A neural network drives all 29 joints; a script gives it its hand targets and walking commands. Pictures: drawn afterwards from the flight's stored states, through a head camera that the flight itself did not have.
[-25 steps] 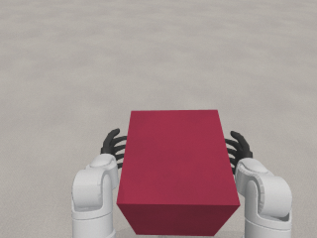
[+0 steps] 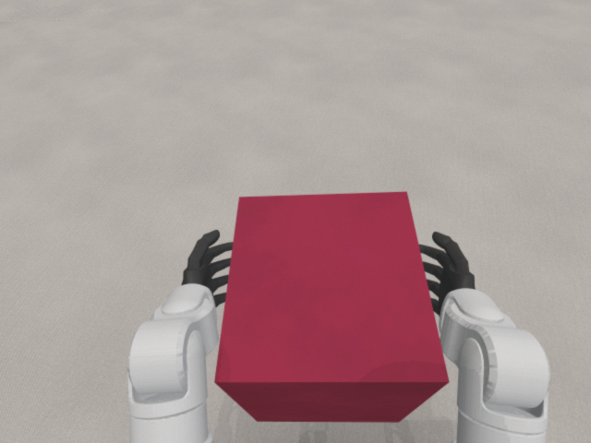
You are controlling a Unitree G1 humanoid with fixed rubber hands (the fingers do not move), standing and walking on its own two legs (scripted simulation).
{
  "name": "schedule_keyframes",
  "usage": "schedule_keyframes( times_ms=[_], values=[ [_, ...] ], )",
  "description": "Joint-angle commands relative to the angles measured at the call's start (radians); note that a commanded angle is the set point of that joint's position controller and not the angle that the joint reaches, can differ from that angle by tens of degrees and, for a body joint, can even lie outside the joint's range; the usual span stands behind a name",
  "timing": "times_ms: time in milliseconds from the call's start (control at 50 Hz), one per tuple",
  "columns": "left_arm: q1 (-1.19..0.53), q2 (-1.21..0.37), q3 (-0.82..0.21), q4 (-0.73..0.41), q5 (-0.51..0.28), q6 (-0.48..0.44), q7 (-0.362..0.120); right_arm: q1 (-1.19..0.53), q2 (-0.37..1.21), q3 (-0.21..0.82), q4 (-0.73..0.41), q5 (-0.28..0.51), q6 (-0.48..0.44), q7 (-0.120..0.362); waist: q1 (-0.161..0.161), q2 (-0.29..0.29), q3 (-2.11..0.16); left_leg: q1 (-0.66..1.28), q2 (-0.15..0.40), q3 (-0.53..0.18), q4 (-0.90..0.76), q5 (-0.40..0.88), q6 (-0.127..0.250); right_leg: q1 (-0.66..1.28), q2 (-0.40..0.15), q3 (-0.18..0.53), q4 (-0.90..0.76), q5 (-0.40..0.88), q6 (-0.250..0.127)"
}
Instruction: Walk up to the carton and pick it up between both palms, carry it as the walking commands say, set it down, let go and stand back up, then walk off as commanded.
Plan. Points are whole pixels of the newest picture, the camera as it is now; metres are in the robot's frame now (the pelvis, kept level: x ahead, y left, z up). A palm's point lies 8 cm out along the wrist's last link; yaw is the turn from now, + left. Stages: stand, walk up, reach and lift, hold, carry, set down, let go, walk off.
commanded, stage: carry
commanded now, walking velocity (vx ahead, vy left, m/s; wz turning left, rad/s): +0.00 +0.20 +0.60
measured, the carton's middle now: (324, 317) +0.28 -0.01 +0.03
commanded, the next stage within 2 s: none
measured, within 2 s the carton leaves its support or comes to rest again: neither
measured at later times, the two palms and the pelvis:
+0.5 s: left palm (26, 357) +0.21 +0.32 +0.09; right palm (279, 285) +0.30 +0.05 +0.09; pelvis -0.01 +0.10 +0.00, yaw +18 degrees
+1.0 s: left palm out of the picture +0.10 +0.48 +0.09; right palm (113, 310) +0.27 +0.24 +0.10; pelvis -0.04 +0.21 +0.00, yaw +33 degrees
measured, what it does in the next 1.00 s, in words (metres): steps to the left, turning left: right foot, then left foot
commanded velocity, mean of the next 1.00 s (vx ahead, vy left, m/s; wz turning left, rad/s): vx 0.00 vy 0.20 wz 0.60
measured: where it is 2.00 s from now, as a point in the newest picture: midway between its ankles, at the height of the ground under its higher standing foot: outside the picture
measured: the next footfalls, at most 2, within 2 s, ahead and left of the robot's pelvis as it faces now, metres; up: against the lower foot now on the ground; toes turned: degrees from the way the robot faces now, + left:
right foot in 0.02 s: +0.01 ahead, -0.09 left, +0.00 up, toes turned -8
left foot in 0.36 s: +0.01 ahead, +0.24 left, +0.00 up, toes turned +20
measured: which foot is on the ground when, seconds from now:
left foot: down 0.00-0.02, up 0.04-0.34, down 0.36-0.56, up 0.58-0.78, down 0.80-1.00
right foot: up 0.00-0.00, down 0.02-0.36, up 0.38-0.52, down 0.54-0.80, up 0.82-1.00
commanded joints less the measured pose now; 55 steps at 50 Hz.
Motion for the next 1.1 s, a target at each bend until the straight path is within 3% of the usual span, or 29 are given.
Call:
schedule_keyframes(
  times_ms=[0, 20, 40, 80, 160, 280, 300, 320, 340, 360, 420, 500, 520, 560, 580, 620, 720, 760, 780, 800, 820, 880, 920, 980, 1000, 1020, 1040, 1060, 1080],
  values=[
    [-0.343, -0.871, -0.601, -0.201, -0.394, -0.042, -0.071, -0.467, 0.89, 0.664, -0.241, 0.392, -0.052, 0.075, 0.028, -0.111, -0.436, -0.091, 0.108, -0.15, 0.097, 0.359, 0.035, 0.501, -0.24, 0.186, -0.515, 0.665, -0.082],
    [-0.391, -0.851, -0.603, -0.213, -0.395, -0.047, -0.075, -0.489, 0.888, 0.673, -0.243, 0.388, -0.045, 0.073, 0.005, -0.396, -0.387, -0.395, -0.006, 0.022, 0.33, -0.296, -0.044, 0.634, -0.555, 0.432, -0.468, 1.233, -0.226],
    [-0.375, -0.854, -0.581, -0.204, -0.375, -0.052, -0.064, -0.59, 0.885, 0.701, -0.3, 0.43, -0.045, 0.082, 0.011, -0.341, -0.375, -0.377, 0.078, -0.024, 0.48, -0.336, -0.069, 0.559, -0.616, 0.452, -0.444, 1.323, -0.335],
    [-0.291, -0.818, -0.552, -0.166, -0.344, -0.042, -0.071, -0.473, 0.903, 0.713, -0.204, 0.426, -0.03, 0.079, 0.011, -0.142, -0.337, -0.354, 0.114, -0.048, 0.566, -0.208, -0.073, 0.569, -0.493, 0.251, -0.41, 1.323, -0.253],
    [-0.311, -0.828, -0.542, -0.169, -0.367, -0.043, -0.073, -0.487, 0.887, 0.711, -0.242, 0.423, -0.03, 0.071, 0.01, -0.288, -0.306, -0.317, 0.122, 0.062, 0.352, -0.139, -0.093, 0.585, -0.404, 0.082, -0.373, 1.301, -0.174],
    [-0.288, -0.83, -0.565, -0.174, -0.366, -0.042, -0.06, -0.454, 0.879, 0.676, -0.208, 0.424, -0.023, 0.074, 0.016, -0.322, -0.389, 0.048, 0.041, 0.195, -0.1, -0.11, -0.063, 0.438, -0.345, -0.102, -0.153, 1.33, -0.101],
    [-0.281, -0.848, -0.575, -0.191, -0.365, -0.048, -0.061, -0.466, 0.884, 0.687, -0.243, 0.435, -0.031, 0.08, -0.012, -0.262, -0.473, 0.215, 0.018, 0.206, -0.275, 0.012, -0.048, 0.41, -0.305, -0.149, 0.03, 1.22, -0.067],
    [-0.288, -0.835, -0.581, -0.166, -0.349, -0.045, -0.054, -0.424, 0.904, 0.67, -0.186, 0.428, -0.027, 0.084, -0.042, -0.124, -0.502, 0.371, 0.078, 0.048, -0.312, 0.154, 0.013, 0.23, -0.259, -0.108, 0.188, 0.855, -0.023],
    [-0.301, -0.855, -0.589, -0.171, -0.344, -0.056, -0.06, -0.448, 0.908, 0.678, -0.179, 0.429, -0.034, 0.086, -0.01, 0.081, -0.473, 0.505, 0.245, -0.186, -0.251, 0.799, 0.072, -0.032, -0.139, -0.094, 0.299, 0.076, 0.014],
    [-0.357, -0.849, -0.638, -0.208, -0.369, -0.052, -0.063, -0.387, 0.894, 0.641, -0.138, 0.404, -0.034, 0.083, -0.041, 0.351, -0.457, 0.563, 0.375, -0.374, -0.146, 1.476, 0.214, -0.206, 0.007, -0.065, 0.464, -0.251, 0.048],
    [-0.388, -0.923, -0.674, -0.256, -0.408, -0.069, -0.092, -0.387, 0.963, 0.664, -0.184, 0.398, -0.067, 0.098, -0.016, 0.213, -0.423, 0.49, 0.299, -0.265, -0.105, 1.216, 0.172, -0.172, -0.025, 0.026, 0.201, -0.189, 0.025],
    [-0.434, -0.91, -0.669, -0.297, -0.42, -0.07, -0.089, -0.417, 0.964, 0.677, -0.216, 0.4, -0.074, 0.096, -0.006, 0.196, -0.422, 0.285, 0.255, -0.265, -0.093, 0.991, 0.163, 0.126, -0.01, 0.008, -0.24, 0.049, -0.002],
    [-0.378, -0.915, -0.654, -0.257, -0.419, -0.061, -0.094, -0.419, 0.945, 0.68, -0.227, 0.398, -0.068, 0.089, 0.017, 0.109, -0.451, 0.122, 0.219, -0.204, 0.019, 0.809, 0.111, 0.343, -0.081, 0.053, -0.412, 0.291, -0.025],
    [-0.393, -0.863, -0.622, -0.243, -0.406, -0.059, -0.097, -0.49, 0.935, 0.711, -0.256, 0.409, -0.053, 0.089, 0.003, -0.42, -0.39, -0.382, 0.028, 0.037, 0.367, -0.303, -0.05, 0.637, -0.585, 0.413, -0.439, 1.341, -0.242],
    [-0.347, -0.872, -0.601, -0.207, -0.378, -0.051, -0.09, -0.531, 0.926, 0.727, -0.278, 0.431, -0.047, 0.095, 0.014, -0.321, -0.357, -0.342, 0.105, -0.004, 0.477, -0.306, -0.059, 0.564, -0.572, 0.363, -0.439, 1.372, -0.297],
    [-0.327, -0.844, -0.577, -0.183, -0.369, -0.048, -0.098, -0.471, 0.935, 0.734, -0.219, 0.425, -0.038, 0.09, 0.01, -0.213, -0.285, -0.331, 0.141, -0.005, 0.455, -0.178, -0.064, 0.546, -0.475, 0.188, -0.417, 1.278, -0.218],
    [-0.29, -0.843, -0.577, -0.189, -0.371, -0.048, -0.088, -0.452, 0.903, 0.707, -0.236, 0.421, -0.038, 0.085, 0.016, -0.322, -0.328, -0.059, 0.055, 0.149, 0.011, -0.18, -0.07, 0.482, -0.338, -0.062, -0.24, 1.353, -0.1],
    [-0.268, -0.867, -0.585, -0.179, -0.371, -0.049, -0.079, -0.441, 0.911, 0.689, -0.23, 0.424, -0.036, 0.089, -0.011, -0.288, -0.46, 0.203, 0.007, 0.188, -0.258, 0.006, -0.043, 0.458, -0.295, -0.127, 0.055, 1.387, -0.052],
    [-0.298, -0.865, -0.596, -0.181, -0.365, -0.053, -0.076, -0.407, 0.927, 0.677, -0.208, 0.416, -0.036, 0.092, -0.045, -0.18, -0.483, 0.362, 0.063, 0.058, -0.293, 0.213, 0.005, 0.254, -0.253, -0.111, 0.236, 0.966, -0.003],
    [-0.263, -0.873, -0.618, -0.173, -0.355, -0.054, -0.074, -0.351, 0.931, 0.67, -0.15, 0.411, -0.038, 0.093, -0.018, 0.126, -0.475, 0.577, 0.234, -0.188, -0.189, 1.028, 0.083, -0.07, -0.112, -0.09, 0.372, 0.09, 0.038],
    [-0.359, -0.871, -0.662, -0.226, -0.38, -0.06, -0.079, -0.407, 0.918, 0.643, -0.169, 0.414, -0.047, 0.096, -0.035, 0.374, -0.501, 0.616, 0.377, -0.375, -0.103, 1.579, 0.229, -0.213, 0.012, -0.037, 0.521, -0.261, 0.054],
    [-0.346, -0.943, -0.682, -0.235, -0.407, -0.068, -0.102, -0.335, 0.973, 0.658, -0.174, 0.387, -0.065, 0.102, -0.019, 0.178, -0.393, 0.515, 0.305, -0.284, -0.103, 1.257, 0.178, -0.199, -0.018, 0.03, 0.231, -0.191, 0.02],
    [-0.432, -0.941, -0.701, -0.268, -0.416, -0.072, -0.099, -0.368, 0.984, 0.652, -0.174, 0.384, -0.076, 0.106, -0.016, 0.266, -0.368, 0.435, 0.278, -0.326, -0.131, 1.139, 0.194, -0.127, 0.001, 0.033, 0.058, -0.128, 0.006],
    [-0.381, -0.919, -0.68, -0.263, -0.403, -0.065, -0.094, -0.34, 0.958, 0.663, -0.183, 0.383, -0.071, 0.102, -0.009, 0.231, -0.41, 0.299, 0.261, -0.324, -0.111, 1.027, 0.178, 0.108, 0.003, 0.039, -0.228, 0.028, -0.006],
    [-0.373, -0.923, -0.674, -0.243, -0.405, -0.06, -0.095, -0.365, 0.955, 0.672, -0.181, 0.388, -0.063, 0.098, 0.016, 0.168, -0.405, 0.115, 0.229, -0.276, -0.026, 0.837, 0.132, 0.309, -0.059, 0.077, -0.375, 0.221, -0.029],
    [-0.393, -0.915, -0.673, -0.257, -0.423, -0.064, -0.097, -0.386, 0.959, 0.671, -0.201, 0.389, -0.064, 0.095, 0.027, -0.038, -0.406, -0.108, 0.128, -0.144, 0.139, 0.464, 0.036, 0.515, -0.264, 0.215, -0.491, 0.652, -0.091],
    [-0.41, -0.885, -0.65, -0.225, -0.408, -0.059, -0.099, -0.432, 0.936, 0.68, -0.209, 0.385, -0.052, 0.093, 0.004, -0.389, -0.381, -0.352, -0.001, 0.009, 0.379, -0.293, -0.033, 0.603, -0.58, 0.452, -0.462, 1.209, -0.247],
    [-0.367, -0.903, -0.626, -0.203, -0.377, -0.056, -0.093, -0.521, 0.933, 0.709, -0.267, 0.424, -0.053, 0.104, 0.017, -0.304, -0.336, -0.292, 0.107, -0.044, 0.523, -0.309, -0.048, 0.476, -0.597, 0.421, -0.462, 1.232, -0.335],
    [-0.36, -0.884, -0.625, -0.221, -0.377, -0.06, -0.095, -0.461, 0.949, 0.707, -0.229, 0.42, -0.055, 0.101, 0.017, -0.194, -0.323, -0.302, 0.103, -0.038, 0.57, -0.25, -0.053, 0.485, -0.553, 0.328, -0.454, 1.228, -0.299]
  ],
)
